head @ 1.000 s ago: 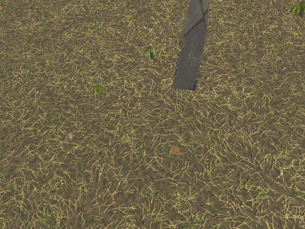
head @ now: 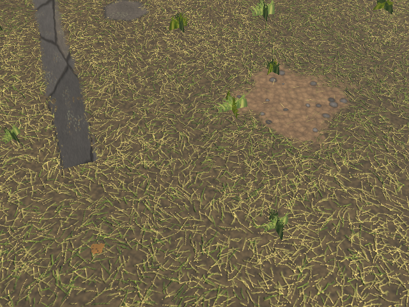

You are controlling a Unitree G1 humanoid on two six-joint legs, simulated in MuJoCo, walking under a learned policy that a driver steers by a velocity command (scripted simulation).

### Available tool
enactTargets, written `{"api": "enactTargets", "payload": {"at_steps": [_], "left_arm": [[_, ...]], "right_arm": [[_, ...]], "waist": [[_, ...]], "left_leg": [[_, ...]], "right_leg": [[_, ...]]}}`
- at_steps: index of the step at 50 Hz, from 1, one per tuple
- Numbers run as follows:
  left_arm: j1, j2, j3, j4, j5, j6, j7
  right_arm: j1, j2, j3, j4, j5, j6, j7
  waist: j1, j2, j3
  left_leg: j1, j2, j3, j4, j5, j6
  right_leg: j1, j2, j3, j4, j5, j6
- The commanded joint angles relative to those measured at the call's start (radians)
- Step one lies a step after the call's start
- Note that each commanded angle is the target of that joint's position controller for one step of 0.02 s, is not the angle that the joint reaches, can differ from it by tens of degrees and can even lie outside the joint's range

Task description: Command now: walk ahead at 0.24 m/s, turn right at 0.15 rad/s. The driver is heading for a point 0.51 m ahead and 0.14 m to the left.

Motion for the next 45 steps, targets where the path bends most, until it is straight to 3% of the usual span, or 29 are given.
{"api": "enactTargets", "payload": {"at_steps": [1,2,4,8,11,13,15,16,17,18,19,21,23,26,29,33,35,37,39,40,41,42,43,44,45], "left_arm": [[-0.071,0.174,0.060,-0.094,-0.019,-0.045,0.006],[-0.052,0.159,0.059,-0.083,-0.010,-0.049,0.000],[-0.080,0.111,0.048,-0.080,-0.005,-0.067,-0.013],[-0.135,0.033,0.021,-0.088,-0.011,-0.093,-0.034],[-0.131,0.064,0.027,-0.089,-0.021,-0.096,-0.043],[-0.062,0.084,0.037,-0.066,-0.026,-0.097,-0.044],[0.105,0.133,0.065,-0.019,-0.030,-0.095,-0.029],[0.259,0.202,0.084,-0.003,-0.013,-0.095,-0.014],[0.324,0.305,0.105,0.008,0.008,-0.097,-0.022],[0.290,0.211,0.080,0.012,0.006,-0.109,-0.029],[0.241,0.155,0.062,0.013,0.001,-0.115,-0.028],[0.152,0.104,0.047,0.012,0.008,-0.120,-0.027],[0.118,0.084,0.045,0.017,0.015,-0.130,-0.023],[0.128,0.093,0.052,0.040,0.016,-0.142,-0.018],[0.115,0.109,0.055,0.058,0.014,-0.138,-0.010],[0.173,0.142,0.063,0.101,0.002,-0.125,0.002],[0.195,0.155,0.066,0.122,-0.006,-0.110,0.004],[0.187,0.184,0.073,0.124,-0.008,-0.093,0.012],[0.177,0.216,0.081,0.117,-0.008,-0.073,0.023],[0.158,0.219,0.080,0.109,-0.013,-0.068,0.026],[0.165,0.189,0.065,0.090,-0.004,-0.076,0.029],[0.295,0.033,0.017,0.044,0.026,-0.100,0.006],[0.225,0.138,0.031,0.056,-0.003,-0.131,-0.010],[0.133,0.171,0.041,0.029,-0.037,-0.136,-0.013],[0.105,0.155,0.034,0.023,-0.027,-0.138,-0.005]], "right_arm": [[0.064,-0.195,-0.047,-0.035,0.006,-0.033,-0.015],[0.061,-0.175,-0.042,-0.034,0.020,-0.037,-0.022],[0.085,-0.156,-0.035,-0.028,0.023,-0.039,-0.029],[0.109,-0.170,-0.040,-0.027,0.028,-0.034,-0.026],[0.144,-0.203,-0.048,-0.020,0.039,-0.031,-0.012],[0.132,-0.205,-0.046,-0.019,0.047,-0.026,-0.006],[0.136,-0.153,-0.025,-0.014,0.036,-0.029,-0.001],[0.111,-0.073,0.004,-0.042,0.018,-0.036,0.005],[0.136,-0.036,0.013,-0.096,0.039,-0.055,-0.006],[0.110,-0.145,-0.017,-0.082,0.061,-0.063,-0.011],[0.082,-0.163,-0.026,-0.083,0.070,-0.065,-0.006],[0.065,-0.136,-0.026,-0.066,0.050,-0.057,-0.002],[0.078,-0.104,-0.025,-0.052,0.048,-0.040,0.007],[0.051,-0.074,-0.019,-0.065,0.042,-0.024,0.010],[-0.035,-0.055,-0.009,-0.102,0.035,-0.028,0.019],[-0.183,-0.027,0.009,-0.161,0.033,-0.036,0.048],[-0.223,-0.034,0.008,-0.190,0.037,-0.038,0.063],[-0.209,-0.065,-0.006,-0.206,0.037,-0.036,0.072],[-0.079,-0.121,-0.035,-0.189,0.039,-0.025,0.069],[0.068,-0.171,-0.063,-0.158,0.041,-0.020,0.058],[0.206,-0.225,-0.086,-0.132,0.034,-0.008,0.035],[0.140,-0.314,-0.087,-0.152,0.015,-0.016,0.024],[0.169,-0.235,-0.069,-0.178,0.010,-0.023,0.022],[0.113,-0.189,-0.053,-0.166,0.005,-0.030,0.024],[0.059,-0.159,-0.044,-0.158,0.019,-0.035,0.026]], "waist": [[-0.026,0.215,0.115],[-0.022,0.210,0.103],[-0.040,0.178,0.087],[-0.068,0.197,0.050],[-0.068,0.200,0.054],[-0.017,0.180,0.050],[0.073,0.132,-0.006],[0.146,-0.032,-0.117],[0.127,-0.296,-0.177],[0.131,-0.164,-0.097],[0.104,-0.144,-0.006],[0.060,-0.077,0.050],[0.031,-0.085,0.055],[0.025,-0.039,0.065],[0.038,-0.027,0.093],[0.089,0.002,0.134],[0.089,-0.001,0.133],[0.055,-0.035,0.080],[-0.029,-0.075,-0.025],[-0.113,-0.060,-0.103],[-0.178,0.028,-0.183],[-0.016,0.289,-0.286],[-0.103,0.158,-0.444],[-0.097,0.102,-0.294],[-0.053,0.022,-0.167]], "left_leg": [[0.139,0.354,-0.545,-0.387,-0.417,0.245],[0.185,0.320,-0.483,-0.381,-0.365,0.218],[0.213,0.264,-0.360,-0.388,-0.214,0.185],[0.129,0.193,-0.179,-0.378,0.004,0.166],[0.082,0.231,-0.185,-0.358,0.004,0.182],[0.030,0.245,-0.186,-0.319,-0.003,0.163],[-0.074,0.191,-0.135,-0.140,0.113,0.113],[-0.208,0.101,-0.050,0.199,0.031,0.051],[-0.472,-0.016,-0.018,0.510,-0.241,0.013],[-0.548,0.025,-0.120,0.657,-0.223,0.022],[-0.590,0.054,-0.134,0.678,-0.125,0.040],[-0.550,0.100,-0.124,0.627,0.018,0.031],[-0.488,0.112,-0.113,0.605,0.102,0.016],[-0.517,0.103,-0.114,0.549,0.182,-0.014],[-0.495,0.093,-0.076,0.342,0.317,-0.025],[-0.451,0.082,0.019,0.143,0.394,0.005],[-0.457,0.067,0.047,0.090,0.350,0.034],[-0.385,0.015,0.097,0.074,0.265,0.073],[-0.209,-0.055,0.138,0.087,0.166,0.122],[0.016,-0.085,0.129,0.037,0.199,0.160],[0.324,0.011,-0.045,0.003,0.266,0.205],[0.651,0.317,-0.616,-0.038,0.364,0.402],[0.659,0.380,-0.762,-0.142,0.419,0.440],[0.536,0.345,-0.561,-0.152,0.579,0.383],[0.374,0.292,-0.416,-0.148,0.696,0.337]], "right_leg": [[-0.388,-0.067,-0.005,0.299,-0.068,0.022],[-0.417,-0.089,-0.020,0.308,-0.011,0.028],[-0.405,-0.117,-0.061,0.250,0.100,0.036],[-0.188,-0.102,-0.148,-0.013,0.192,0.050],[-0.071,-0.092,-0.167,-0.132,0.202,0.038],[0.063,-0.084,-0.173,-0.225,0.277,0.012],[0.323,-0.088,-0.146,-0.270,0.260,-0.028],[0.523,-0.290,0.094,-0.334,0.156,-0.089],[0.618,-0.496,0.538,-0.487,-0.130,-0.227],[0.545,-0.490,0.555,-0.521,-0.225,-0.233],[0.481,-0.456,0.421,-0.523,-0.167,-0.203],[0.380,-0.376,0.213,-0.551,0.084,-0.164],[0.315,-0.329,0.063,-0.577,0.282,-0.137],[0.301,-0.324,-0.059,-0.596,0.475,-0.148],[0.282,-0.303,-0.166,-0.618,0.523,-0.136],[0.324,-0.324,-0.250,-0.620,0.582,-0.119],[0.405,-0.346,-0.275,-0.573,0.695,-0.109],[0.471,-0.355,-0.305,-0.464,1.019,-0.090],[0.498,-0.352,-0.320,-0.241,1.305,-0.074],[0.407,-0.328,-0.334,-0.041,1.279,-0.053],[0.164,-0.280,-0.321,0.251,0.959,-0.015],[-0.275,-0.055,-0.231,0.645,-0.139,0.053],[-0.304,-0.053,-0.013,0.750,-0.172,0.048],[-0.337,-0.106,-0.009,0.713,-0.087,0.042],[-0.330,-0.150,-0.035,0.624,-0.022,0.041]]}}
